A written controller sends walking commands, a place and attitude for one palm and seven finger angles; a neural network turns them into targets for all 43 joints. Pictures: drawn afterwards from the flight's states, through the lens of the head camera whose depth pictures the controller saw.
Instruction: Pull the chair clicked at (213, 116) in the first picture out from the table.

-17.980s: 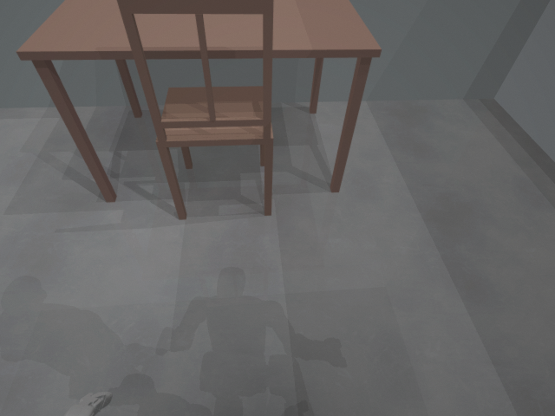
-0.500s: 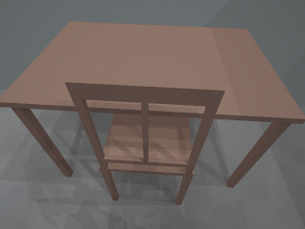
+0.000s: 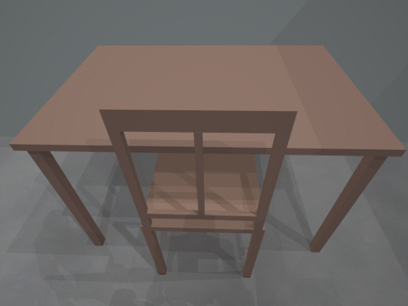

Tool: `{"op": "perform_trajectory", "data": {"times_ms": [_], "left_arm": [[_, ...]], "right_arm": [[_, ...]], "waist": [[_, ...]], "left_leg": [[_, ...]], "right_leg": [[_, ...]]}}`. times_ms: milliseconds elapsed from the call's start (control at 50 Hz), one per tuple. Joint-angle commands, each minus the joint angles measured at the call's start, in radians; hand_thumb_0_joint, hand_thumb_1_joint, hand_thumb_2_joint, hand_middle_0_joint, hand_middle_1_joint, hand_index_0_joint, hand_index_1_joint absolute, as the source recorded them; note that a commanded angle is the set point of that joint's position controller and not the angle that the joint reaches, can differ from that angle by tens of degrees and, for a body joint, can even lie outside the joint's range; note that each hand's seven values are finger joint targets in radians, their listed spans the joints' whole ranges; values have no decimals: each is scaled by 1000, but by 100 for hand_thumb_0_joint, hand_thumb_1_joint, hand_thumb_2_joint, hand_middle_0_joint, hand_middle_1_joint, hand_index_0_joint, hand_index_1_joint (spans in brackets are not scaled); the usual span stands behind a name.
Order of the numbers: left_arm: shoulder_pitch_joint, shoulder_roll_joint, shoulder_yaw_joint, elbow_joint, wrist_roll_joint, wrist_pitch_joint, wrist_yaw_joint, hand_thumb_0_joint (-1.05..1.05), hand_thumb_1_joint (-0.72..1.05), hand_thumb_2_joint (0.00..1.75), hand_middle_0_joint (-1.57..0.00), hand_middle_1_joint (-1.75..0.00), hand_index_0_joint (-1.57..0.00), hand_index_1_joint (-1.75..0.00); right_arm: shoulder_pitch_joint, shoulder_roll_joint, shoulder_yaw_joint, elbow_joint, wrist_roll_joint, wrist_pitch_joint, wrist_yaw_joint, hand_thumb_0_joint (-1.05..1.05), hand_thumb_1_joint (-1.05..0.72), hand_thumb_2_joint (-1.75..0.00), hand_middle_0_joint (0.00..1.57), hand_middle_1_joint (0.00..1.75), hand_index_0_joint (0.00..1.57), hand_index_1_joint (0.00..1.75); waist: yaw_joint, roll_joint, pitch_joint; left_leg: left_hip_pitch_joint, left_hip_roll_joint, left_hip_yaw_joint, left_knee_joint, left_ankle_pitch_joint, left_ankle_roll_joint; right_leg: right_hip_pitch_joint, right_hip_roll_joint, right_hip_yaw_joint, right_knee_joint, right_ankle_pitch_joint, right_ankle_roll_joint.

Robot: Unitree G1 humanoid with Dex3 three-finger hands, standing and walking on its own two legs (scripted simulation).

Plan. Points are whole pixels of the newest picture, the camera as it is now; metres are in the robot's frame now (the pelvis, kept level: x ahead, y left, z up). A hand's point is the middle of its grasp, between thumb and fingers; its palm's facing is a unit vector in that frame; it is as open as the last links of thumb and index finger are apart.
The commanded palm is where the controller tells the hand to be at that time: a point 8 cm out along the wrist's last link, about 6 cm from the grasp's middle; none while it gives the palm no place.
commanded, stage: look again from close up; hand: left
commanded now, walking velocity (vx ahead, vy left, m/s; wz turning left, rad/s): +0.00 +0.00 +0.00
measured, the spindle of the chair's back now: (200, 178) +0.46 +0.04 -0.05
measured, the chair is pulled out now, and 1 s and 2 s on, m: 0.00 0.00 0.00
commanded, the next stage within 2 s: none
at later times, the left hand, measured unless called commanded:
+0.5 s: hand out of the picture -0.01 +0.15 -0.17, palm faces +0.03 -0.98 -0.18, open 7.3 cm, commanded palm none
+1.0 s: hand out of the picture -0.01 +0.16 -0.17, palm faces +0.04 -0.98 -0.17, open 7.4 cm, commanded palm none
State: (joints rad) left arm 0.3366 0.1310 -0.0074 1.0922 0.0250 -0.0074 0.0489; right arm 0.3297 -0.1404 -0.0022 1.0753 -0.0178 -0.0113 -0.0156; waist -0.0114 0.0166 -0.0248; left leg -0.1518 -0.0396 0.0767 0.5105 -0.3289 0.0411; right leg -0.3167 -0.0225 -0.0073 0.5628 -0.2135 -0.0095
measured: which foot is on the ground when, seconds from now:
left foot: down 0.00-1.00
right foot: down 0.00-1.00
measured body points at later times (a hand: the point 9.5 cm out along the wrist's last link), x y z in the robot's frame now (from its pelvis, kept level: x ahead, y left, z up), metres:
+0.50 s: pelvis +0.00 -0.01 +0.01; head +0.00 -0.01 +0.46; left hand -0.01 +0.21 -0.15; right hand -0.01 -0.22 -0.16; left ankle -0.03 +0.09 -0.73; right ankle +0.06 -0.11 -0.73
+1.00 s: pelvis +0.00 +0.00 +0.01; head +0.00 +0.00 +0.46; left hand -0.01 +0.21 -0.15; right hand -0.01 -0.21 -0.16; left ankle -0.03 +0.09 -0.73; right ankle +0.06 -0.11 -0.73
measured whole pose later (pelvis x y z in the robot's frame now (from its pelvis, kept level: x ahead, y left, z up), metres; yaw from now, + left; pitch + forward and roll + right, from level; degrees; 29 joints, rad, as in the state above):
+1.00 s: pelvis +0.00 +0.00 +0.01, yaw +0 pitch -2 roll +1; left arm 0.33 0.12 -0.01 1.10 0.02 -0.02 0.04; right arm 0.31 -0.12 0.01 1.14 0.00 -0.03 -0.02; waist 0.00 -0.01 0.02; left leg -0.10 -0.03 0.07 0.42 -0.29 0.04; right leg -0.26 -0.01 -0.02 0.46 -0.17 -0.01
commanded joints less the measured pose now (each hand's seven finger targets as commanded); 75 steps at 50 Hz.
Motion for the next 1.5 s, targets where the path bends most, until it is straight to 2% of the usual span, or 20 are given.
{"op": "perform_trajectory", "data": {"times_ms": [0, 80, 100, 160, 200, 280, 300, 400, 520, 660, 760, 820, 980, 1020, 1120, 1140, 1200, 1280, 1400, 1480], "left_arm": [[43, 84, 13, -46, -3, -11, -2, 0, 90, 90, -20, -30, -20, -30], [40, 85, 17, -57, -5, -19, -2, 0, 90, 90, -20, -30, -20, -30], [35, 89, 19, -57, -7, -16, -4, 0, 90, 90, -20, -30, -20, -30], [39, 91, 20, -59, -8, -22, -3, 0, 90, 90, -20, -30, -20, -30], [33, 97, 22, -55, -11, -23, -4, 0, 90, 90, -20, -30, -20, -30], [40, 99, 18, -45, -13, -29, -4, 0, 90, 90, -20, -30, -20, -30], [33, 101, 19, -43, -14, -26, -5, 0, 90, 90, -20, -30, -20, -30], [39, 99, 15, -29, -13, -24, -5, 0, 90, 90, -20, -30, -20, -30], [41, 95, 13, -22, -14, -23, -6, 0, 90, 90, -20, -30, -20, -30], [47, 87, 12, -14, -14, -23, -5, 0, 90, 90, -20, -30, -20, -30], [48, 82, 12, -14, -13, -22, -5, 0, 90, 90, -20, -30, -20, -30], [52, 80, 12, -15, -13, -20, -5, 0, 90, 90, -20, -30, -20, -30], [60, 78, 14, -11, -12, -20, -5, 0, 90, 90, -20, -30, -20, -30], [61, 76, 13, -12, -13, -18, -6, 0, 90, 90, -20, -30, -20, -30], [69, 73, 15, -9, -13, -20, -6, 0, 90, 90, -20, -30, -20, -30], [68, 75, 14, -10, -13, -20, -6, 0, 90, 90, -20, -30, -20, -30], [69, 75, 13, -6, -14, -18, -6, 0, 90, 90, -20, -30, -20, -30], [75, 68, 14, -3, -14, -21, -5, 0, 90, 90, -20, -30, -20, -30], [72, 69, 14, -2, -14, -16, -6, 0, 90, 90, -20, -30, -20, -30], [76, 66, 14, -2, -14, -18, -5, 0, 90, 90, -20, -30, -20, -30]], "right_arm": [[37, -97, -19, -50, 5, -14, -3, 0, -90, -90, 20, 30, 20, 30], [42, -97, -17, -48, 7, -17, -4, 0, -90, -90, 20, 30, 20, 30], [44, -96, -16, -44, 7, -16, -4, 0, -90, -90, 20, 30, 20, 30], [45, -89, -13, -36, 9, -19, -4, 0, -90, -90, 20, 30, 20, 30], [51, -83, -12, -26, 10, -20, -6, 0, -90, -90, 20, 30, 20, 30], [53, -81, -8, -10, 12, -23, -6, 0, -90, -90, 20, 30, 20, 30], [49, -78, -8, -6, 13, -21, -7, 0, -90, -90, 20, 30, 20, 30], [46, -73, -5, 13, 13, -18, -8, 0, -90, -90, 20, 30, 20, 30], [46, -72, -4, 26, 13, -18, -9, 0, -90, -90, 20, 30, 20, 30], [52, -69, -3, 39, 14, -23, -12, 0, -90, -90, 20, 30, 20, 30], [52, -66, -4, 44, 15, -23, -12, 0, -90, -90, 20, 30, 20, 30], [50, -67, -3, 46, 15, -23, -13, 0, -90, -90, 20, 30, 20, 30], [55, -60, -4, 51, 15, -24, -14, 0, -90, -90, 20, 30, 20, 30], [50, -61, -4, 51, 15, -21, -14, 0, -90, -90, 20, 30, 20, 30], [58, -59, -3, 53, 16, -26, -16, 0, -90, -90, 20, 30, 20, 30], [60, -58, -2, 55, 16, -27, -16, 0, -90, -90, 20, 30, 20, 30], [58, -54, -2, 58, 17, -26, -17, 0, -90, -90, 20, 30, 20, 30], [69, -53, 0, 61, 17, -28, -19, 0, -90, -90, 20, 30, 20, 30], [69, -48, -1, 62, 17, -25, -20, 0, -90, -90, 20, 30, 20, 30], [76, -47, 0, 63, 17, -27, -20, 0, -90, -90, 20, 30, 20, 30]], "waist": [[9, -7, 173], [5, -70, 150], [2, -29, 144], [3, -55, 117], [0, -28, 92], [1, -46, 69], [1, -28, 80], [6, -23, 116], [8, -24, 117], [10, -17, 99], [11, -35, 116], [13, -18, 128], [13, -30, 122], [14, -17, 142], [16, -21, 105], [14, -32, 105], [17, -7, 124], [15, -19, 106], [17, -17, 136], [15, -26, 124]], "left_leg": [[-214, 140, -185, -245, -126, 8], [-169, 121, -164, -205, -55, 5], [-154, 123, -166, -217, -57, 5], [-125, 112, -146, -184, 13, 3], [-90, 115, -137, -184, 46, 2], [-74, 112, -127, -162, 96, -2], [-76, 118, -129, -175, 94, -2], [-83, 117, -123, -182, 71, -4], [-83, 117, -127, -184, 70, -6], [-66, 128, -129, -192, 110, -4], [-71, 125, -130, -196, 99, -3], [-74, 128, -135, -206, 95, -1], [-67, 127, -129, -206, 85, 1], [-78, 127, -132, -215, 59, 1], [-59, 128, -129, -206, 101, 3], [-56, 128, -129, -202, 108, 3], [-60, 132, -127, -215, 96, 4], [-47, 129, -127, -201, 129, 4], [-64, 133, -129, -220, 81, 5], [-52, 131, -128, -207, 106, 7]], "right_leg": [[29, -41, 78, -90, -40, -31], [31, -59, 108, -127, -37, -32], [23, -57, 105, -131, -45, -36], [42, -71, 120, -147, -12, -37], [51, -74, 113, -152, 10, -40], [84, -84, 120, -154, 72, -41], [80, -81, 111, -156, 67, -42], [69, -80, 114, -176, 40, -41], [75, -79, 114, -185, 30, -38], [99, -75, 99, -167, 101, -35], [92, -75, 98, -174, 86, -34], [83, -71, 97, -173, 83, -34], [83, -70, 98, -175, 76, -32], [65, -67, 100, -181, 47, -33], [91, -70, 95, -171, 92, -32], [91, -70, 96, -168, 98, -32], [82, -68, 90, -172, 89, -33], [91, -70, 97, -165, 120, -35], [75, -63, 93, -175, 73, -33], [75, -66, 97, -170, 94, -33]]}}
